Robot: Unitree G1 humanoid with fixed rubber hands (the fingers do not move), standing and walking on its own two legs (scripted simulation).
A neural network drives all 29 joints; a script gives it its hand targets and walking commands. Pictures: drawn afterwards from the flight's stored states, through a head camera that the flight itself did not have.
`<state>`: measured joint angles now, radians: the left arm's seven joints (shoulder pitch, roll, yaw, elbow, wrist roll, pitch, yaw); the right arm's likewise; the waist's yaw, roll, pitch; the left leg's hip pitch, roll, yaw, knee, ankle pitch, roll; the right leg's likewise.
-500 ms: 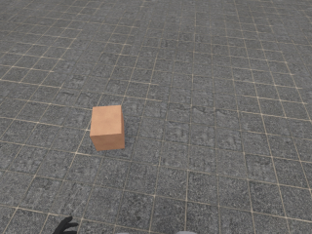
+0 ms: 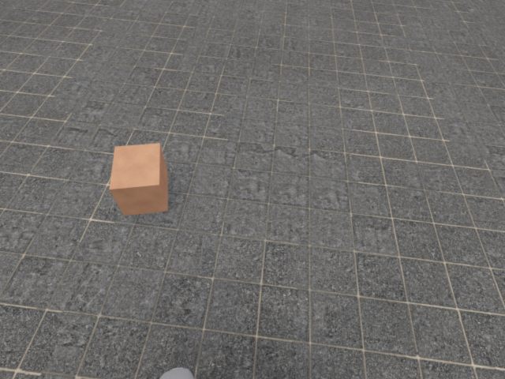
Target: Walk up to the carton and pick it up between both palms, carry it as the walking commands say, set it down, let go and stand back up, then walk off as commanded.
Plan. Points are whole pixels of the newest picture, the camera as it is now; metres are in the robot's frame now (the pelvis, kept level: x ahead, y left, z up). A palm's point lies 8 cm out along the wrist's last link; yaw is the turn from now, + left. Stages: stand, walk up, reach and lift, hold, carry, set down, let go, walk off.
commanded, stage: walk off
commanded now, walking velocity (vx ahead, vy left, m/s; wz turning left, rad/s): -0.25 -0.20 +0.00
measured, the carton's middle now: (141, 179) +0.97 +0.43 -0.66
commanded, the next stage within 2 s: none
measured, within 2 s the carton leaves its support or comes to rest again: neither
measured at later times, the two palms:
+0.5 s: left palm out of the picture -0.08 +0.16 -0.14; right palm out of the picture -0.11 -0.37 -0.09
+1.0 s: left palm out of the picture -0.18 +0.03 -0.10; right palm out of the picture -0.22 -0.52 -0.13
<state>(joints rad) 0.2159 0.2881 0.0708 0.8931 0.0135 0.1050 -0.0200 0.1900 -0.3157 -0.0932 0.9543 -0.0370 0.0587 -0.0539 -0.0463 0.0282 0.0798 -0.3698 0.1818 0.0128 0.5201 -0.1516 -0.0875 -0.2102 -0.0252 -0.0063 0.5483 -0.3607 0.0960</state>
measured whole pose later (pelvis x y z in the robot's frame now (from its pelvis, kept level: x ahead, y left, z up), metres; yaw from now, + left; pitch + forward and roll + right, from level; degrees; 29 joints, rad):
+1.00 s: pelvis -0.27 -0.24 +0.01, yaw +1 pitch +0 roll +1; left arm 0.18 0.24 0.03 0.85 0.03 0.10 0.00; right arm 0.21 -0.32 -0.10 0.96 -0.02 0.08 -0.06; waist -0.02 0.06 0.08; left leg -0.52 -0.05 -0.04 1.27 -0.49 -0.01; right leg -0.25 -0.03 -0.02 0.49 -0.24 -0.01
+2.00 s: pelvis -0.54 -0.45 +0.00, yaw +2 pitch -1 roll +0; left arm 0.13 0.23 0.02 0.85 0.03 0.09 0.02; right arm 0.22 -0.25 -0.06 0.96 0.01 0.08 -0.07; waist -0.01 0.00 0.07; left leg -0.24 -0.02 0.08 0.78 -0.53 0.01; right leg -0.30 0.03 -0.07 0.47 -0.16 -0.06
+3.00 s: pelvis -0.79 -0.64 +0.01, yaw +2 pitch -1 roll -1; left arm 0.26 0.23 0.03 0.97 0.01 0.06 0.02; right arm 0.25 -0.20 -0.02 0.98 -0.02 0.03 -0.03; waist 0.00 -0.04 0.02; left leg -0.10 -0.01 0.05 0.41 -0.29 0.05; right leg -0.33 0.02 -0.03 0.56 -0.25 0.01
